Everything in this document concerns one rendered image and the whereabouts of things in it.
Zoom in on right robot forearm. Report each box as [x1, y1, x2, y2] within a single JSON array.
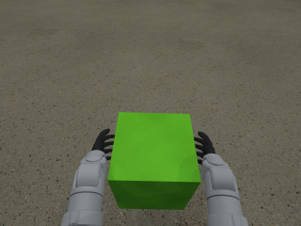
[[201, 153, 248, 226]]

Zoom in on robot right hand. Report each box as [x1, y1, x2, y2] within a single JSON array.
[[194, 131, 215, 165]]

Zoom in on robot left hand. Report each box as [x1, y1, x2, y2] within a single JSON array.
[[91, 128, 115, 160]]

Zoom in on left robot forearm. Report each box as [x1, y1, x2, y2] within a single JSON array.
[[61, 150, 107, 226]]

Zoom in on carton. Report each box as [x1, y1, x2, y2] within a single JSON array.
[[107, 112, 201, 210]]

